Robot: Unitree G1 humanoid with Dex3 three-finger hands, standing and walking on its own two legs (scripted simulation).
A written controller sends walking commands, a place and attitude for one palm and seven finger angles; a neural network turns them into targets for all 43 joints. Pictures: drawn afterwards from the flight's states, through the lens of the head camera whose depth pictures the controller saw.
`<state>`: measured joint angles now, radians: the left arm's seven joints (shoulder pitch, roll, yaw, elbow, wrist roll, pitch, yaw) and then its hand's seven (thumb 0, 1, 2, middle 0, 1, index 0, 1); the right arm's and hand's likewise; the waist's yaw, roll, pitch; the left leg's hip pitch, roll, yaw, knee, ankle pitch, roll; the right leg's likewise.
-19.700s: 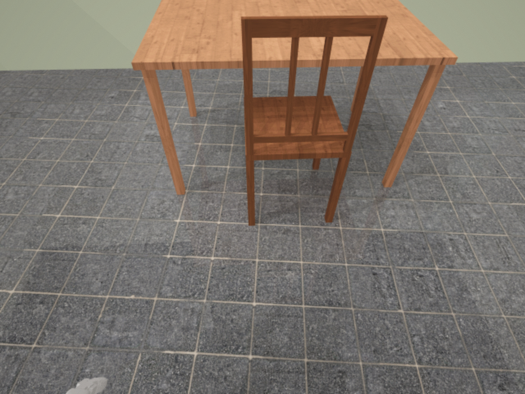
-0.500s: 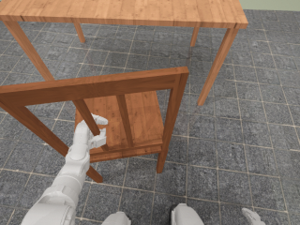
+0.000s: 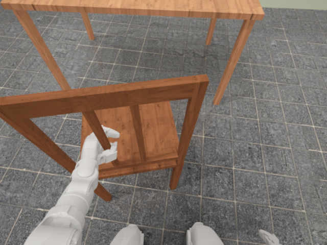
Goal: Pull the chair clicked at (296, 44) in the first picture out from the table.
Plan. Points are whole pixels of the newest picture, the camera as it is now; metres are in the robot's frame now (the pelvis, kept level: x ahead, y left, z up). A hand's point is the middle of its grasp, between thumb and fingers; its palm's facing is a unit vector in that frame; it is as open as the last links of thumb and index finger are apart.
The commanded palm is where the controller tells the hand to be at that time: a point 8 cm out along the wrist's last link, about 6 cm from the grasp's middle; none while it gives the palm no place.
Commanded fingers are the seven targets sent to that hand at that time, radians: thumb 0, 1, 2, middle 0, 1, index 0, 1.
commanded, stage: step backward, pulling the chair out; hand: left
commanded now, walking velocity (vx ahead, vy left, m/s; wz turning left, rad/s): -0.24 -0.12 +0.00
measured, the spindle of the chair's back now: (105, 143) +0.37 +0.18 -0.05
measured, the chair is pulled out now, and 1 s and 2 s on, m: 0.47 0.61 0.61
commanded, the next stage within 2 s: stop walking, hand still on the chair in 0.06 s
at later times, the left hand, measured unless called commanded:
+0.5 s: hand (105, 197) +0.23 +0.16 -0.06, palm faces +0.09 -0.97 -0.21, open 5.3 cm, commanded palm +0.20 +0.21 -0.05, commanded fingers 0.00 0.90 0.90 -0.50 -1.45 -0.50 -1.45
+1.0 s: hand (102, 203) +0.21 +0.16 -0.06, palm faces +0.12 -0.97 -0.22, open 5.3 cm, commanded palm +0.18 +0.21 -0.05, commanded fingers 0.00 0.90 0.90 -0.50 -1.45 -0.50 -1.45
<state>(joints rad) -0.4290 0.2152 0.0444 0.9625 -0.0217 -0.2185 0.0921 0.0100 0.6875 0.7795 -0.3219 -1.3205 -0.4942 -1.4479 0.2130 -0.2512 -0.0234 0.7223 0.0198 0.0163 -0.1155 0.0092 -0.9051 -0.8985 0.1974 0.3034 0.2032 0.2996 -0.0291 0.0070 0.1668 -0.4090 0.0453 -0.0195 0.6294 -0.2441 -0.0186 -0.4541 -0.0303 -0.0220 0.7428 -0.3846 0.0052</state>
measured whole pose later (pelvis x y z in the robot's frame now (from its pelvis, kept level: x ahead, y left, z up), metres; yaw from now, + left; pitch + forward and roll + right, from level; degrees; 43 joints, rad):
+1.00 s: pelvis -0.03 -0.02 +0.01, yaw -3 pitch -2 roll +0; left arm 0.04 0.18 0.07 0.66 -0.03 -0.16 0.10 0.04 0.68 0.82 -0.34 -1.26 -0.49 -1.45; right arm 0.19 -0.22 0.00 0.69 0.03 -0.04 -0.11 0.01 -0.90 -0.90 0.20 0.30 0.20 0.30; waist 0.00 0.01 0.07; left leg -0.20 0.05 0.00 0.47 -0.24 -0.04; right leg -0.23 -0.01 0.01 0.47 -0.21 0.02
